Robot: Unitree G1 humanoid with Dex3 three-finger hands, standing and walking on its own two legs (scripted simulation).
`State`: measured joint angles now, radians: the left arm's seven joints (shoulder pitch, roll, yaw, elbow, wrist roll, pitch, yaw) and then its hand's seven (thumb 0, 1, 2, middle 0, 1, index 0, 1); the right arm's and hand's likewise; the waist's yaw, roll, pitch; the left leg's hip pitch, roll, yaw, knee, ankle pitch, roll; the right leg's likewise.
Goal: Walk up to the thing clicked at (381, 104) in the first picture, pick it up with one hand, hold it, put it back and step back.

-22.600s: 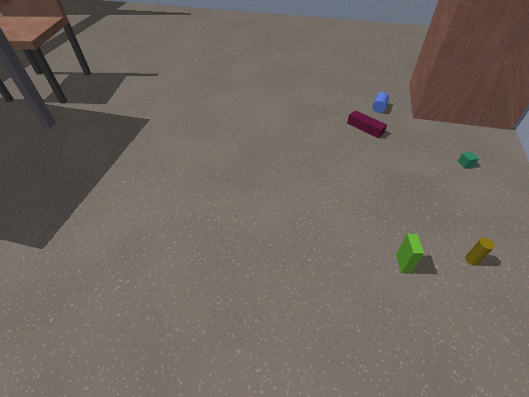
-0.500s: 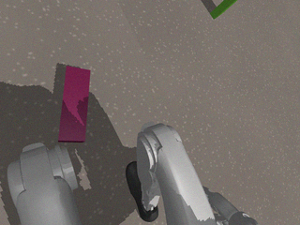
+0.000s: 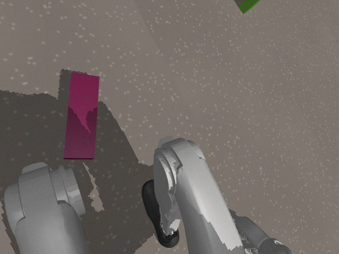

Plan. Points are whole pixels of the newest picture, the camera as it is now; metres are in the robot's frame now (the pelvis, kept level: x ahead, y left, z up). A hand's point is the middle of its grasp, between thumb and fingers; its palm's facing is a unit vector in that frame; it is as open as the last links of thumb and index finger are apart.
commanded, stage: settle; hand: left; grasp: from above
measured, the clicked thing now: out of the picture +0.40 +0.38 -0.25
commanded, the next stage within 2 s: lift in 0.84 s
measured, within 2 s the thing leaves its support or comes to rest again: leaves its support in 0.24 s
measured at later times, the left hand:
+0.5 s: hand out of the picture +0.39 +0.39 -0.15, palm faces -0.37 -0.10 -0.92, open 10.8 cm
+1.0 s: hand out of the picture +0.39 +0.38 -0.09, palm faces -0.41 -0.09 -0.91, open 10.8 cm
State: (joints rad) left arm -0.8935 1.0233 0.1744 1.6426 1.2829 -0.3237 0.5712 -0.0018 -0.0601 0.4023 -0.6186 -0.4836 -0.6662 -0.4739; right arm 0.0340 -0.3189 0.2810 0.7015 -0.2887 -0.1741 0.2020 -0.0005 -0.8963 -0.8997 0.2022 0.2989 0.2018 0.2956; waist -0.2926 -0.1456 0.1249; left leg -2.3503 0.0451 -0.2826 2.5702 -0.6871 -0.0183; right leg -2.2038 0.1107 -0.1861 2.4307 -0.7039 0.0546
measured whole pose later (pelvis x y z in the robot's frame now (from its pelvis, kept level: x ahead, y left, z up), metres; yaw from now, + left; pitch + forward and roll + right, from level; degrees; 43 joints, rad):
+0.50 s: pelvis +0.00 +0.00 +0.02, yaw +2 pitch +29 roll -12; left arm -0.79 0.85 0.14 1.32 1.24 -0.25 0.41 0.01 -0.08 0.36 -0.70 -0.39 -0.75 -0.38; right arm 0.07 -0.30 0.14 0.72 -0.20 -0.11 0.21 0.00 -0.91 -0.90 0.20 0.30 0.20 0.30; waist -0.20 -0.05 -0.02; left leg -2.36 0.04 -0.23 2.50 -0.68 -0.01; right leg -2.21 0.08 -0.15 2.39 -0.72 0.05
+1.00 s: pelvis -0.01 +0.00 +0.04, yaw +5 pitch +30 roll -10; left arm -0.80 0.81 0.11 1.18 1.22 -0.28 0.24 0.00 -0.15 0.40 -0.76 -0.37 -0.80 -0.36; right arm 0.14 -0.29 0.09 0.71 -0.12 0.00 0.13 0.00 -0.91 -0.90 0.20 0.30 0.20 0.30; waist -0.18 -0.02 -0.04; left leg -2.30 0.03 -0.18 2.37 -0.62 0.00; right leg -2.16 0.06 -0.11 2.30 -0.69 0.04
